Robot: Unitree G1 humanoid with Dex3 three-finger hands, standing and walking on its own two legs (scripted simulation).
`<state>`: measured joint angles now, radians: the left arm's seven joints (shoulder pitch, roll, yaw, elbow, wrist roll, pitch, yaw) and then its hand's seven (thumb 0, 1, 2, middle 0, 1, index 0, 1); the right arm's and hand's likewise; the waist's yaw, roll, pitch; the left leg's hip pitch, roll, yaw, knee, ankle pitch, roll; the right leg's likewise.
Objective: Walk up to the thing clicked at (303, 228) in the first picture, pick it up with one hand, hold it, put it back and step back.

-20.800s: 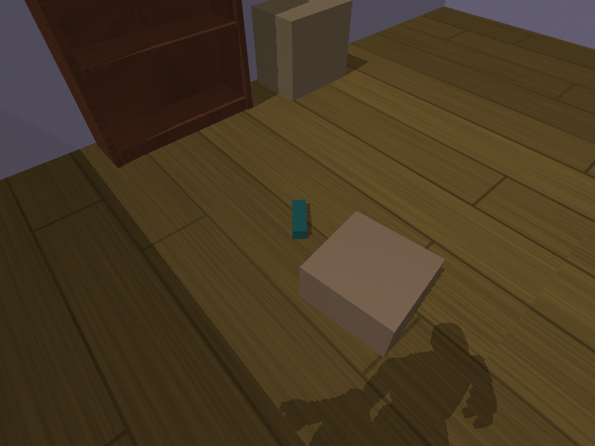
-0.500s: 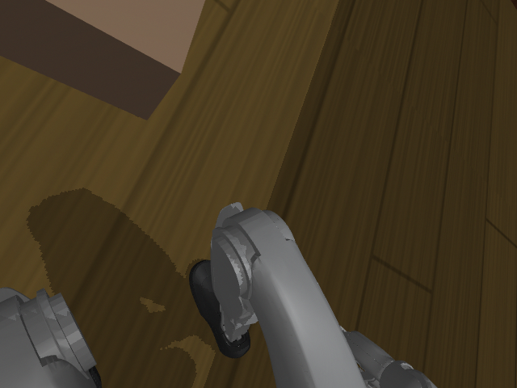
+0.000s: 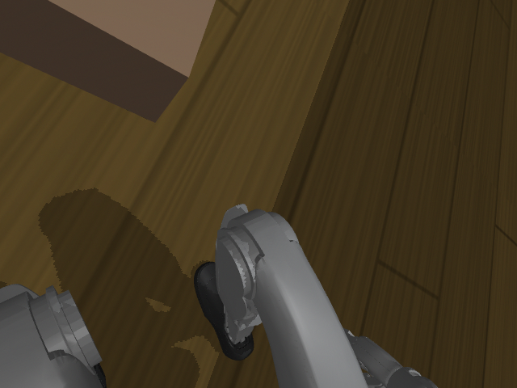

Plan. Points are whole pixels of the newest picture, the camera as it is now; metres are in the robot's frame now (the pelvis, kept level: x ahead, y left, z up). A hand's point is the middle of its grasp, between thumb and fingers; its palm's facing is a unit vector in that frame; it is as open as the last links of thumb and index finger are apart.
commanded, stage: settle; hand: left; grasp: from above
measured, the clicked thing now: out of the picture +0.45 +0.35 -0.28
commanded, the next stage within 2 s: lift in 0.66 s
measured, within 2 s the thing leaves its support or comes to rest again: leaves its support in 0.02 s
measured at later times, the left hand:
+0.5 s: hand out of the picture +0.44 +0.36 -0.16, palm faces -0.45 -0.10 -0.89, open 9.7 cm
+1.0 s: hand out of the picture +0.42 +0.36 -0.11, palm faces -0.47 -0.12 -0.87, open 9.7 cm
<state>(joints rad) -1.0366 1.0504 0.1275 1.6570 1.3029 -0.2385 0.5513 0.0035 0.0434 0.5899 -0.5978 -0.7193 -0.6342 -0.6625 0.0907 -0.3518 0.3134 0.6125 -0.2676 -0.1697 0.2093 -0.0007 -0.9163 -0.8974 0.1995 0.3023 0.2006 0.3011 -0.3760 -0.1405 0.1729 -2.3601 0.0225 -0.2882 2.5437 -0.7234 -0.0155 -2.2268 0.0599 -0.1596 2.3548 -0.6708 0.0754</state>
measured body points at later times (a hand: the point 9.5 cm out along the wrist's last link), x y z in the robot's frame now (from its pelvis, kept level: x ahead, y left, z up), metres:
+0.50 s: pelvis +0.00 +0.00 +0.01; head +0.24 +0.12 +0.38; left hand +0.46 +0.36 -0.11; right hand +0.11 -0.26 -0.07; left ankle +0.06 +0.13 -0.27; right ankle +0.12 -0.13 -0.27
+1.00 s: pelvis -0.01 -0.01 +0.04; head +0.22 +0.10 +0.41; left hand +0.44 +0.36 -0.06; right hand +0.08 -0.28 -0.05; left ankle +0.06 +0.13 -0.27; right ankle +0.12 -0.13 -0.27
